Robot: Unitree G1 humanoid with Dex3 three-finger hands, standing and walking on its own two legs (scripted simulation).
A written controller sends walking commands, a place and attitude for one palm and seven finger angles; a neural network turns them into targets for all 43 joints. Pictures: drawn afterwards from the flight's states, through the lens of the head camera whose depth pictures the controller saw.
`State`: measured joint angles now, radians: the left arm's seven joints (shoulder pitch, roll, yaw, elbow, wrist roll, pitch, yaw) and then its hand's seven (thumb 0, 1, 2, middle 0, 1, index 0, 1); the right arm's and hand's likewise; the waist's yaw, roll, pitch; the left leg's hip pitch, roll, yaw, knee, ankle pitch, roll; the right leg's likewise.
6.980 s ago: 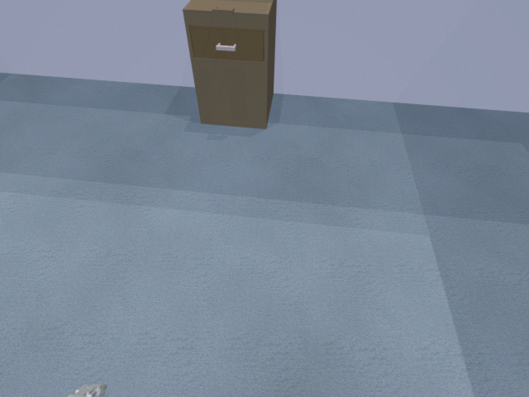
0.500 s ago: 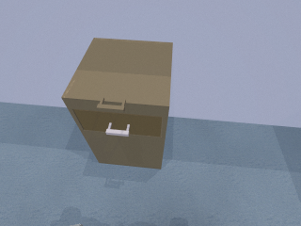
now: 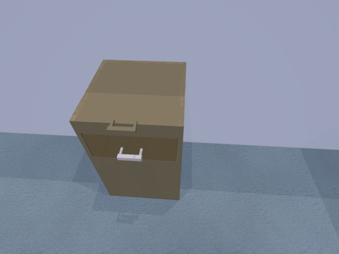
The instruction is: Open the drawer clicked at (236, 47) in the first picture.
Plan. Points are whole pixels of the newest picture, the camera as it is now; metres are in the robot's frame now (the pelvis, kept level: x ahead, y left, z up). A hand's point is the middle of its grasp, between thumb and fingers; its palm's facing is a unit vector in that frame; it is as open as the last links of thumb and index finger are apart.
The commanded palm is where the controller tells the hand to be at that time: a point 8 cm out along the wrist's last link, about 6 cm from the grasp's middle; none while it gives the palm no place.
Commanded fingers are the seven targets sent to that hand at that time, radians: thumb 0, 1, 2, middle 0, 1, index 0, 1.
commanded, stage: come to a stop and stand still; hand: left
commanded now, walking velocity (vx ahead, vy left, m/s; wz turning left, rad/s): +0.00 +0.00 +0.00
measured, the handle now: (130, 153) +0.54 +0.21 -0.25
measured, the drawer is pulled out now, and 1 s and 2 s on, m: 0.00 0.00 0.00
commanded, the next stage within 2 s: look again from close up in 0.14 s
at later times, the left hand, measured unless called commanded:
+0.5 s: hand out of the picture +0.00 +0.19 -0.18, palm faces +0.02 -0.98 -0.21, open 7.4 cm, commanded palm none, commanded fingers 0.00 0.90 0.90 -0.20 -0.30 -0.20 -0.30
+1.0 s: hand out of the picture +0.09 +0.24 -0.11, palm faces -0.09 -0.84 -0.53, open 7.4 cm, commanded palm +0.10 +0.26 -0.06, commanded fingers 0.00 0.71 0.82 -0.21 -0.42 -0.21 -0.42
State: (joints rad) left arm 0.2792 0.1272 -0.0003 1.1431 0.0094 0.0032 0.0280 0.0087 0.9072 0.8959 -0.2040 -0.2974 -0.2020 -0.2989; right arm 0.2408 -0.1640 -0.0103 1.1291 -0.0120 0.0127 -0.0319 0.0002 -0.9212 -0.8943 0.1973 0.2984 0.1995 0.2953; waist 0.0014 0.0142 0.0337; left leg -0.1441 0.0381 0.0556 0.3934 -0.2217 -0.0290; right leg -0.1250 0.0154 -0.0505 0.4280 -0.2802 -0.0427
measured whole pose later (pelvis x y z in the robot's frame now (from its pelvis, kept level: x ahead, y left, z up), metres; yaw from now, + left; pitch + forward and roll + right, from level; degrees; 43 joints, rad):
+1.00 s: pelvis -0.01 +0.04 -0.01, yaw +0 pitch +1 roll +1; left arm 0.51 0.25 -0.08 0.27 0.24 0.09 0.20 0.04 0.91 0.88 -0.21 -0.32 -0.21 -0.32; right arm 0.36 -0.20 -0.01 0.90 0.03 -0.22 -0.08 0.02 -0.93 -0.89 0.20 0.30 0.20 0.30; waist 0.01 0.01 -0.02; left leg -0.28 -0.03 0.07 0.55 -0.29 0.03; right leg -0.28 -0.04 -0.02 0.61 -0.35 0.00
